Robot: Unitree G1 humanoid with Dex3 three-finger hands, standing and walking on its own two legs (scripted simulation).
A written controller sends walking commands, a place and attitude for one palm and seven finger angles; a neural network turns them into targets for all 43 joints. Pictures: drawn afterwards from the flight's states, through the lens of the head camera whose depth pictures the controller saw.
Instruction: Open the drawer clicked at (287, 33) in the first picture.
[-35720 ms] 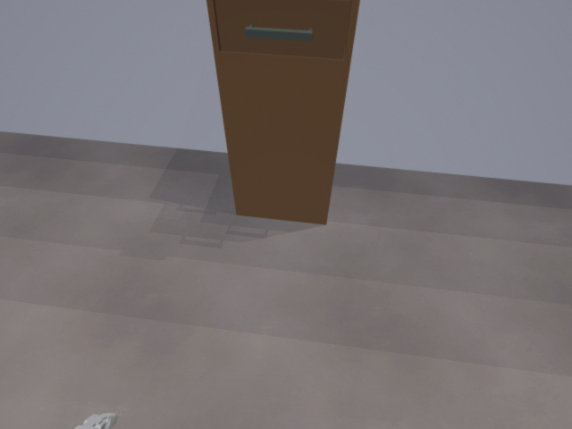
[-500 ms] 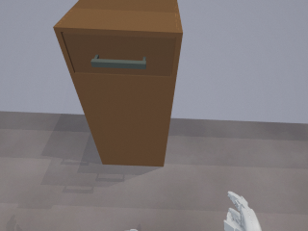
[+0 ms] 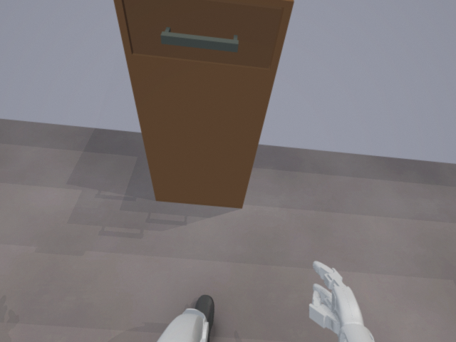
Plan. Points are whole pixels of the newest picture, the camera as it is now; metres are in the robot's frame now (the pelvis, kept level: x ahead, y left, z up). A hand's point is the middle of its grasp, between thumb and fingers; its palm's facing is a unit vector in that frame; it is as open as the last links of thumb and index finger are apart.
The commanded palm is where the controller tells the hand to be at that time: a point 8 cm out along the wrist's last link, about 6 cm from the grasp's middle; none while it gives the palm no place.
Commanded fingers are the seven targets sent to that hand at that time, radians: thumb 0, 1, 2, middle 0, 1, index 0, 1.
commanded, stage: stop stepping back and stand still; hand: left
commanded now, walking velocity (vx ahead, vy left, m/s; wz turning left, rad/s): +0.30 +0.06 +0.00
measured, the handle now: (201, 38) +0.78 +0.17 +0.13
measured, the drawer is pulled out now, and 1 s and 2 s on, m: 0.00 0.00 0.00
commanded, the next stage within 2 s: let the arm hang, fingers relaxed in 1.56 s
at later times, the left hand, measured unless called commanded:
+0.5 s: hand out of the picture +0.04 +0.24 +0.31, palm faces +0.45 -0.66 -0.60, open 7.5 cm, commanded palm +0.01 +0.32 +0.31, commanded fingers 0.00 0.90 0.90 -0.20 -0.30 -0.20 -0.30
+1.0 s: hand out of the picture +0.06 +0.25 +0.32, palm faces +0.47 -0.60 -0.65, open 7.5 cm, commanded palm +0.00 +0.34 +0.31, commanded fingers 0.00 0.90 0.90 -0.20 -0.30 -0.20 -0.30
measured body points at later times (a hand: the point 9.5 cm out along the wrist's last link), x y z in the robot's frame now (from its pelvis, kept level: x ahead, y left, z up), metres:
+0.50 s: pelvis -0.12 +0.04 +0.02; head -0.12 +0.07 +0.47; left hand +0.01 +0.28 +0.34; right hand +0.04 -0.20 -0.05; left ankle +0.03 +0.11 -0.67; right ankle -0.15 -0.02 -0.71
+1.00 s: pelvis -0.13 +0.06 +0.02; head -0.09 +0.05 +0.47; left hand +0.03 +0.28 +0.36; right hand +0.01 -0.14 -0.10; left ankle -0.16 +0.24 -0.70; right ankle -0.11 +0.01 -0.71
